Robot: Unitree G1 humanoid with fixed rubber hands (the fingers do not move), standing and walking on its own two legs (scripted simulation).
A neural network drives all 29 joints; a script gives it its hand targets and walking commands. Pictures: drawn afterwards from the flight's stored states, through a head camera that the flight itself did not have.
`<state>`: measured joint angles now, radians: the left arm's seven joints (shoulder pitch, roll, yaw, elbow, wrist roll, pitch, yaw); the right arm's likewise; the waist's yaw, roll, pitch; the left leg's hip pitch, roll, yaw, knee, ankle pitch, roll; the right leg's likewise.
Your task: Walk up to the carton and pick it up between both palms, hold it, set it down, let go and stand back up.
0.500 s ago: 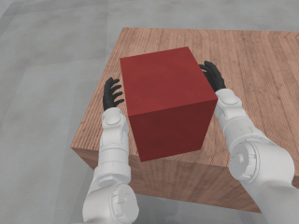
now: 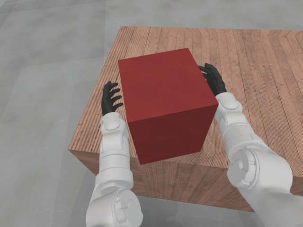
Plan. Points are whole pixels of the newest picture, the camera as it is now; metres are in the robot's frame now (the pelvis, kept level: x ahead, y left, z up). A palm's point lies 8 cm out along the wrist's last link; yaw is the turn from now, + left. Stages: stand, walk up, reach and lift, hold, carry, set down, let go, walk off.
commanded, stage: set down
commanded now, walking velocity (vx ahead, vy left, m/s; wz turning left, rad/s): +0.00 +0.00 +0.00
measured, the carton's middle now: (162, 109) +0.43 +0.05 +0.02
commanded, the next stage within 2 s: none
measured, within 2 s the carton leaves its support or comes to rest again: neither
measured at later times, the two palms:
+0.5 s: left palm (110, 112) +0.37 +0.19 +0.07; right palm (216, 92) +0.46 -0.09 +0.08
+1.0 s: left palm (112, 113) +0.39 +0.19 +0.05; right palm (217, 93) +0.49 -0.11 +0.04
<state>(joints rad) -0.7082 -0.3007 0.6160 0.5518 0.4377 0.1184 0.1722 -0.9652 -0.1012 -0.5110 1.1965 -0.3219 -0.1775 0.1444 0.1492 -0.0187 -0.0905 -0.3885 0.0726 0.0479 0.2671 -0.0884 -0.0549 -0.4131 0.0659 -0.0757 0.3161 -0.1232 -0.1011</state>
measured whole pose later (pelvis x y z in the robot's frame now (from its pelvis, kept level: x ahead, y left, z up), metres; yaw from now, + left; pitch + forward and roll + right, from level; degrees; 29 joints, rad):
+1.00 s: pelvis -0.01 +0.02 -0.01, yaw -2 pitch +23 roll -1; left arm -0.74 -0.16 0.24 0.71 0.07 0.06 0.33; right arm -1.05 -0.36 0.00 1.31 0.18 -0.14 0.09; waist 0.26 0.04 -0.18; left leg -0.68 0.10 0.08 0.41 -0.12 -0.04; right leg -0.65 0.08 -0.06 0.32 -0.08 -0.08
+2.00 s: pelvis -0.03 +0.01 -0.01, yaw -1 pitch +14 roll +0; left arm -0.36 -0.16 0.06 0.30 0.04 0.17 0.32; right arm -0.62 -0.51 0.12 1.01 0.35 -0.22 0.26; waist 0.17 0.01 -0.08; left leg -0.55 0.08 0.03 0.42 -0.12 -0.06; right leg -0.55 0.08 -0.04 0.41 -0.12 -0.09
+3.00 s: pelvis -0.01 +0.02 +0.00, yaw -1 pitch +5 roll +1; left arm 0.21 -0.11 -0.13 -0.08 0.06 0.16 0.36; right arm -0.03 -0.59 0.09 0.77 0.48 -0.35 0.39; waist 0.08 -0.02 -0.06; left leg -0.32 0.05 0.01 0.43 -0.19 -0.05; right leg -0.33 0.07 -0.02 0.44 -0.19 -0.08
